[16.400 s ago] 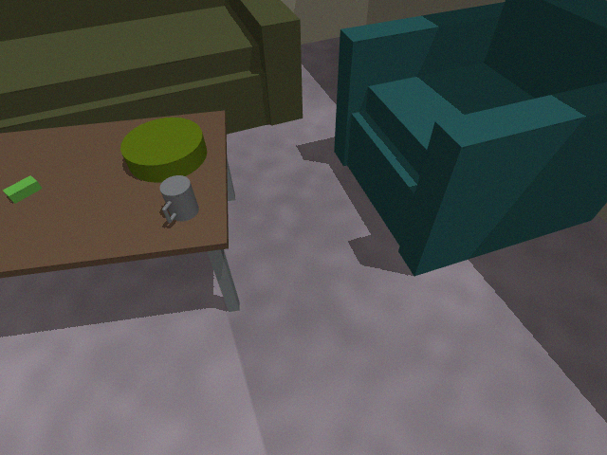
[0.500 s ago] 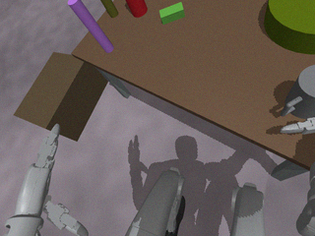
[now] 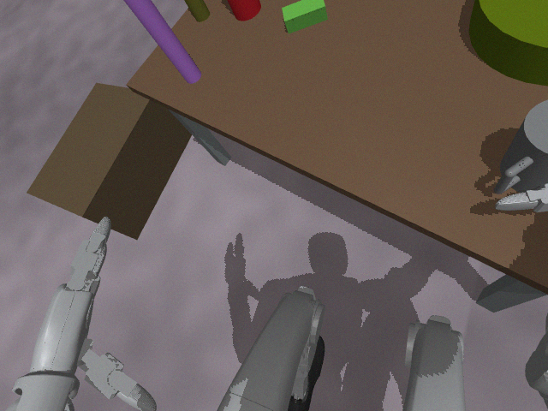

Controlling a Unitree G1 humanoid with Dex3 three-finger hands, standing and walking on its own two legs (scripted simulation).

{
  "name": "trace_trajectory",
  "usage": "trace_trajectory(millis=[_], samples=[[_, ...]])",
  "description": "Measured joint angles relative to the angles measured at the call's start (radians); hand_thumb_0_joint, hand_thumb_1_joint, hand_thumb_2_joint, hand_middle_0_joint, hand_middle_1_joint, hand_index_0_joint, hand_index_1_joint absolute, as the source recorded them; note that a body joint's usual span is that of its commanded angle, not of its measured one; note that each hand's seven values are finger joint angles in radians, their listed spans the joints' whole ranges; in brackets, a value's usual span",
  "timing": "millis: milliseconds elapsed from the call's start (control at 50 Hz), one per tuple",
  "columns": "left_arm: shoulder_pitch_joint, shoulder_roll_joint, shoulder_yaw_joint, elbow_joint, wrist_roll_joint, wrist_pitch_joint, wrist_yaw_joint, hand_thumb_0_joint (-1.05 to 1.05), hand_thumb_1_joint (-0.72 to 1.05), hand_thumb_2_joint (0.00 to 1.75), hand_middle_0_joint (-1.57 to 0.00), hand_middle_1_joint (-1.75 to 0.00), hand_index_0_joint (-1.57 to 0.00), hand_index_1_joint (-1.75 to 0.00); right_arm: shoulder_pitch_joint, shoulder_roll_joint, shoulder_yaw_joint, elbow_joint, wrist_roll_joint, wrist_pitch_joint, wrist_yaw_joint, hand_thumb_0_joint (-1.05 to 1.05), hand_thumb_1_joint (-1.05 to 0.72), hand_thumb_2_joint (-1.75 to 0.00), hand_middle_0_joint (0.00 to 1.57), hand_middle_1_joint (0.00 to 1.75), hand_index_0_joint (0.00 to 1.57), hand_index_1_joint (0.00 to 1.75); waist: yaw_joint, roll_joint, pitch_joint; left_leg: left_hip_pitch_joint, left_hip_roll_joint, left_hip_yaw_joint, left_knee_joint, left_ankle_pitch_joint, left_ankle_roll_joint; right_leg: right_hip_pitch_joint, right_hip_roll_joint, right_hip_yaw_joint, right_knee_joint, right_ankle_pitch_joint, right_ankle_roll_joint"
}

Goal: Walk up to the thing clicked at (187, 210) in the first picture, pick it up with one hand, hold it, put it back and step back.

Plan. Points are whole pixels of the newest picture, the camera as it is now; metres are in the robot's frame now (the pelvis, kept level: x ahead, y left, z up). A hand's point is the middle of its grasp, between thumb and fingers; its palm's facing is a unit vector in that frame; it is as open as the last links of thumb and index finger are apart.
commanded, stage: close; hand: right
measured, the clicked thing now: (538, 157) +0.50 -0.21 -0.05
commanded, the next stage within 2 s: settle in 0.62 s
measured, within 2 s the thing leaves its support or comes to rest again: leaves its support in 1.06 s
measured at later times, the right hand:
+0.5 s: hand out of the picture +0.49 -0.23 -0.04, palm faces +0.21 +0.98 -0.01, open 11.1 cm
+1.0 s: hand out of the picture +0.48 -0.22 -0.04, palm faces +0.20 +0.98 +0.00, open 11.5 cm
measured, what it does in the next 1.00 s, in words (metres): stands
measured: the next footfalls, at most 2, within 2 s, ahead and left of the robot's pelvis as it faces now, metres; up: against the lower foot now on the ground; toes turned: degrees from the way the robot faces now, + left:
none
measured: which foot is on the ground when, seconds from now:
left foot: down 0.00-1.00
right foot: down 0.00-1.00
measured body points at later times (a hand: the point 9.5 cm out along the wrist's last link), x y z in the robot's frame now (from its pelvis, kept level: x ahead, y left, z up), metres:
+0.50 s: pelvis +0.00 +0.00 +0.01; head +0.18 -0.08 +0.41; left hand +0.18 +0.26 +0.13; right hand +0.47 -0.28 -0.03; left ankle +0.08 +0.15 -0.51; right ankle +0.06 -0.14 -0.51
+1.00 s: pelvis +0.00 +0.00 +0.01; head +0.18 -0.08 +0.42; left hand +0.18 +0.27 +0.13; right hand +0.47 -0.28 -0.03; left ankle +0.08 +0.15 -0.51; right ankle +0.06 -0.14 -0.51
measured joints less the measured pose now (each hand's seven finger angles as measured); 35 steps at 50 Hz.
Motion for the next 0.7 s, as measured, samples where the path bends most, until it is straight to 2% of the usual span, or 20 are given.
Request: trace_trajectory(millis=[80,160,400,520,700], samples=[[0.000,0.006,0.005,-0.011,-0.001,0.000,-0.002,-0.01,-0.55,0.06,-0.06,-0.06,-0.06,-0.06,-0.007,-0.012,-0.009,0.007,0.002,0.004,0.001,-0.01,0.46,-0.03,0.32,0.14,0.31,0.14,0.005,0.001,0.004,-0.004,-0.003,-0.002,0.002,0.002,-0.002,-0.004,-0.002,-0.001,0.004,-0.001,-0.001],[0.012,0.002,0.010,-0.015,-0.004,-0.004,-0.004,-0.01,-0.55,0.06,-0.06,-0.06,-0.06,-0.06,0.011,0.003,-0.005,-0.024,0.007,0.014,0.004,-0.01,0.42,-0.08,0.41,0.22,0.41,0.22,0.003,0.003,0.000,-0.003,-0.002,-0.003,0.001,0.002,0.000,-0.002,-0.002,-0.003,0.002,-0.001,-0.001],[0.000,0.000,0.005,-0.001,-0.006,0.009,0.003,-0.01,-0.54,0.06,-0.06,-0.06,-0.06,-0.05,0.028,0.017,0.005,-0.041,0.000,0.024,-0.019,-0.01,0.22,-0.33,0.74,0.54,0.79,0.55,-0.005,0.002,0.001,0.028,-0.002,-0.001,-0.022,0.006,0.000,0.028,-0.004,-0.002,-0.021,0.003,-0.001],[-0.008,0.004,-0.003,-0.007,-0.006,0.006,0.002,-0.01,-0.54,0.06,-0.06,-0.05,-0.06,-0.05,0.017,-0.001,-0.006,-0.013,0.001,0.009,-0.006,0.00,0.30,-0.49,0.74,0.64,0.78,0.65,-0.001,0.001,0.008,0.028,-0.005,-0.003,-0.024,0.007,-0.001,0.030,-0.007,-0.004,-0.022,0.003,-0.001],[0.015,-0.009,0.001,0.005,-0.010,-0.009,0.001,-0.01,-0.54,0.05,-0.06,-0.05,-0.06,-0.05,0.040,0.013,-0.014,-0.043,0.020,0.011,0.020,-0.02,0.42,-0.61,0.73,0.77,0.77,0.79,-0.006,0.000,0.006,0.026,-0.009,-0.003,-0.028,0.009,0.001,0.031,-0.012,-0.004,-0.027,0.002,0.001]])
